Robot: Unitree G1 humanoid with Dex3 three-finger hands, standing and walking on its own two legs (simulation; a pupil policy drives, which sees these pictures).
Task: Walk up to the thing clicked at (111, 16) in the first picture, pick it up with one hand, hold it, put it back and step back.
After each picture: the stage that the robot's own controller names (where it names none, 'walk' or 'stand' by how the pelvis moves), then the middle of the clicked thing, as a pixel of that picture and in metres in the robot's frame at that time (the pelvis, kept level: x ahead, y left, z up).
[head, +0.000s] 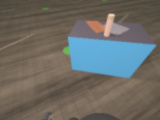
stand; (108, 26) +1.07 -0.16 +0.07
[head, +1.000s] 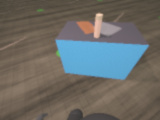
walk; (97, 26) +0.98 +0.02 +0.09
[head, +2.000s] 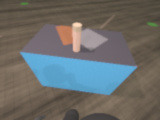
walk; (76, 38) +0.65 +0.19 +0.09
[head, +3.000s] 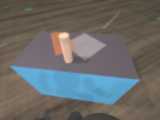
stand; (66, 49) +0.52 +0.24 +0.09
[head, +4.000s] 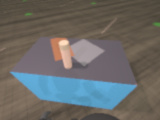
stand; (66, 55) +0.49 +0.23 +0.06
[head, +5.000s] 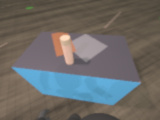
stand; (67, 51) +0.51 +0.22 +0.07
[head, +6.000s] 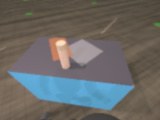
stand; (63, 56) +0.49 +0.25 +0.06
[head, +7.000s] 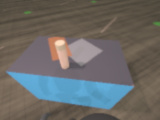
stand; (63, 55) +0.48 +0.26 +0.06
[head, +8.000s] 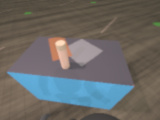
rise first; (63, 56) +0.48 +0.26 +0.06
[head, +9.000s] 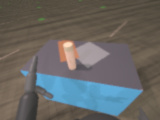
rise first; (70, 57) +0.49 +0.24 +0.07
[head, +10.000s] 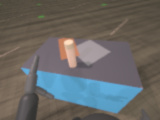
go down; (71, 54) +0.51 +0.24 +0.07
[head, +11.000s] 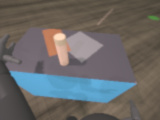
go down; (62, 51) +0.49 +0.21 +0.08
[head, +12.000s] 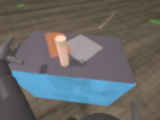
approach; (63, 52) +0.49 +0.22 +0.08
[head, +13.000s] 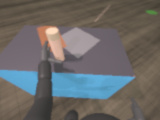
close; (56, 47) +0.49 +0.24 +0.11
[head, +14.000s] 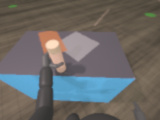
lift; (57, 58) +0.41 +0.23 +0.11
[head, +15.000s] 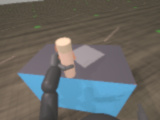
lift; (67, 60) +0.32 +0.16 +0.22
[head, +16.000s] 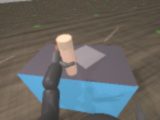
hold; (68, 58) +0.33 +0.16 +0.24
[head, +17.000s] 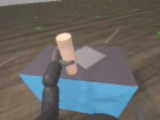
hold; (68, 56) +0.33 +0.16 +0.25
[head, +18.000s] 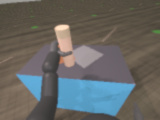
crouch; (66, 48) +0.38 +0.18 +0.27
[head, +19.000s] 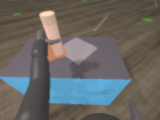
lower; (53, 36) +0.48 +0.23 +0.25
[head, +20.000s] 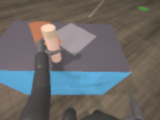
lower; (53, 46) +0.48 +0.23 +0.12
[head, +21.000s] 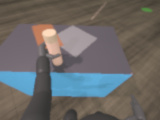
lower; (54, 50) +0.46 +0.23 +0.12
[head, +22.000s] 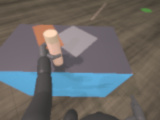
lower; (55, 50) +0.46 +0.23 +0.11
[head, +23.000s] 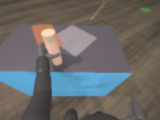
lower; (53, 49) +0.47 +0.23 +0.12
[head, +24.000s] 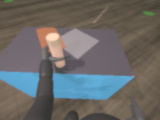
open; (57, 52) +0.45 +0.23 +0.11
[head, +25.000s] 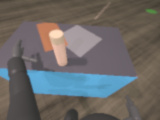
sink last; (60, 50) +0.45 +0.21 +0.11
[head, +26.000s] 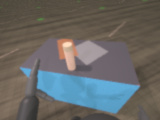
stand; (69, 57) +0.48 +0.24 +0.08
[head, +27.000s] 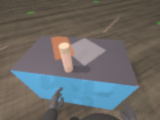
stand; (66, 59) +0.45 +0.22 +0.07
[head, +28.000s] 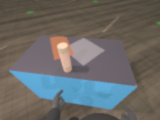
stand; (65, 59) +0.44 +0.23 +0.07
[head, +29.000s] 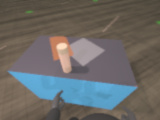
stand; (65, 59) +0.44 +0.23 +0.07
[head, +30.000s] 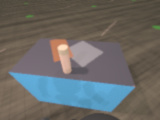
walk; (65, 60) +0.45 +0.23 +0.07
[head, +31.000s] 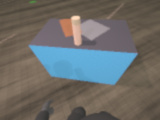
walk; (77, 32) +0.71 +0.19 +0.09
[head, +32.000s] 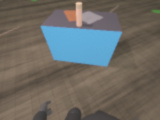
walk; (79, 15) +1.11 +0.22 +0.09
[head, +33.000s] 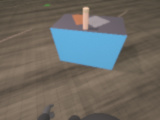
stand; (85, 19) +1.15 +0.15 +0.08
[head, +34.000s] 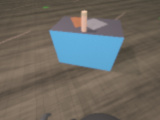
stand; (84, 22) +1.15 +0.16 +0.06
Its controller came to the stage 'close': yes
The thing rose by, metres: 0.21
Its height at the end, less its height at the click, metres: +0.00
